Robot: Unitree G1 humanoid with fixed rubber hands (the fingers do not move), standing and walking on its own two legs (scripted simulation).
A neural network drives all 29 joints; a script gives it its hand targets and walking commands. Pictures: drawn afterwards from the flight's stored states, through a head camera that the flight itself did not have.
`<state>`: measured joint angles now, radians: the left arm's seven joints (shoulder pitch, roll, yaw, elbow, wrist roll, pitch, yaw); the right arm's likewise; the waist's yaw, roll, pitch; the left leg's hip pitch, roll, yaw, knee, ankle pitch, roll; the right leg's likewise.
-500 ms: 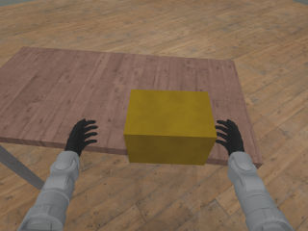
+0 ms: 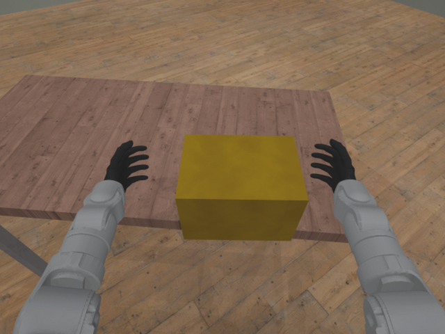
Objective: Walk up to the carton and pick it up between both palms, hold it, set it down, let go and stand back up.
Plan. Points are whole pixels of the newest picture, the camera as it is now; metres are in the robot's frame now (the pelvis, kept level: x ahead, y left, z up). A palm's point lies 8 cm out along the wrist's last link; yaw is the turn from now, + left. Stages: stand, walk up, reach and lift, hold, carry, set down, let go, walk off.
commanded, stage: reach and lift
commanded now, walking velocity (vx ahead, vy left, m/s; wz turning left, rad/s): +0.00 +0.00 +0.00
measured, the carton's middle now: (238, 188) +0.40 -0.01 +0.00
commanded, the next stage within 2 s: none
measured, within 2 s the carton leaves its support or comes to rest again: neither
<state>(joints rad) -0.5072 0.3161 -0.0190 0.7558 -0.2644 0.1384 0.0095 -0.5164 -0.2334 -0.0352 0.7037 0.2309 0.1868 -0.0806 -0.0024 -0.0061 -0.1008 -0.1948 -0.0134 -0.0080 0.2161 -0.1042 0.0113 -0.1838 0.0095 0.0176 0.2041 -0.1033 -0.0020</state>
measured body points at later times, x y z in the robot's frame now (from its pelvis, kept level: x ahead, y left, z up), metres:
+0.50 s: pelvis +0.00 +0.00 +0.00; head +0.01 +0.00 +0.45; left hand +0.40 +0.22 +0.07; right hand +0.40 -0.20 +0.08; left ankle +0.00 +0.11 -0.75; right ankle -0.01 -0.12 -0.75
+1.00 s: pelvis +0.00 +0.00 +0.00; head +0.02 +0.00 +0.45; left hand +0.40 +0.21 +0.06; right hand +0.40 -0.20 +0.06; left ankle +0.00 +0.11 -0.75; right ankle -0.01 -0.12 -0.75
